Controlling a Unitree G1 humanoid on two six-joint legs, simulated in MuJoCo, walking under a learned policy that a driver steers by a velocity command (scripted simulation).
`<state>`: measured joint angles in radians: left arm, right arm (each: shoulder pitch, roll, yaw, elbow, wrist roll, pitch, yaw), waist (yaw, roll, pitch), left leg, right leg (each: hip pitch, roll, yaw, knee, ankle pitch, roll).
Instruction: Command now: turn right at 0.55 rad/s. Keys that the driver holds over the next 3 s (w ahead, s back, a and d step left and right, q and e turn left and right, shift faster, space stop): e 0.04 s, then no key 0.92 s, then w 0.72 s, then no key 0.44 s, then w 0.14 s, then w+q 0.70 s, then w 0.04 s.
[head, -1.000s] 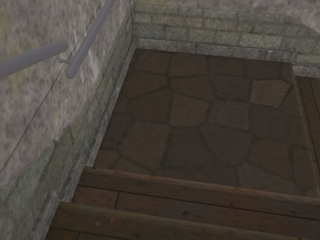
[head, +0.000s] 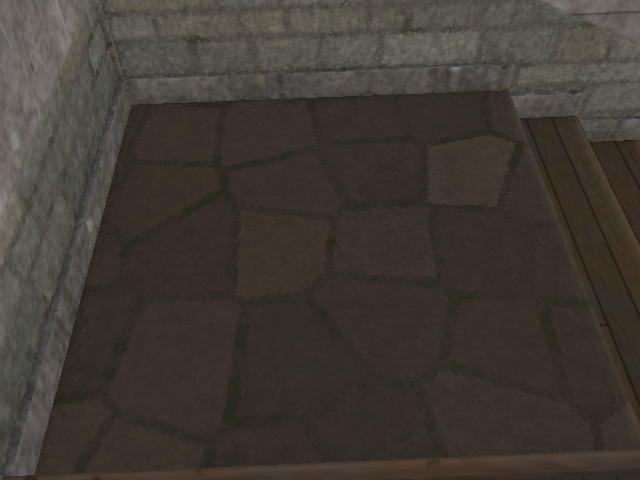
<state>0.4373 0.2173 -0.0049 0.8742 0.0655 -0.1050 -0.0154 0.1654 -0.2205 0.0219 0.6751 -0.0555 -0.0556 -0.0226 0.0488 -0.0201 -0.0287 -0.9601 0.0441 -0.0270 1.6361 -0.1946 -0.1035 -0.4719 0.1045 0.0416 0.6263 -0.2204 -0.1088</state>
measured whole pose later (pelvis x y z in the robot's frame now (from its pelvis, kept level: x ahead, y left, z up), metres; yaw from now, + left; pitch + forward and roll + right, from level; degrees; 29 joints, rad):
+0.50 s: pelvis +0.07 +0.07 +0.01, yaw -8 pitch +4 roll +0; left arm 0.19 0.25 0.01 0.80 0.00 -0.01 -0.09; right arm 0.19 -0.24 0.01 0.81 0.00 -0.06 0.13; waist 0.02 0.01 -0.03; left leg -0.31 -0.03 0.03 0.54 -0.30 0.02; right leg -0.33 0.09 0.18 0.57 -0.29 0.00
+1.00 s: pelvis +0.08 +0.09 +0.02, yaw -6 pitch +0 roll +0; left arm 0.22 0.21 0.03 1.02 0.01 0.00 -0.06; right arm 0.20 -0.23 -0.07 0.86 -0.01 -0.05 0.11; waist 0.05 -0.01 0.04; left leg -0.17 -0.06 0.01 0.40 -0.24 0.06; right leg -0.18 0.03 0.15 0.42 -0.24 0.02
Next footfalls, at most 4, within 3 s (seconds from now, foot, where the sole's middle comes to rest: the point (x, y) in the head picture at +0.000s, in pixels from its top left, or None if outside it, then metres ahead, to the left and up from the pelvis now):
0.32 left None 0.11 0.16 -0.76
1.30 right None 0.17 -0.09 -0.76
1.68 left None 0.47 0.08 -0.91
2.20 right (447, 421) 0.74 -0.25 -1.06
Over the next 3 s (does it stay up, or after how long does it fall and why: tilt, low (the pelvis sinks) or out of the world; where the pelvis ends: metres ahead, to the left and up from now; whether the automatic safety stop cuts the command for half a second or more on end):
stays up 0.96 -0.05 -0.29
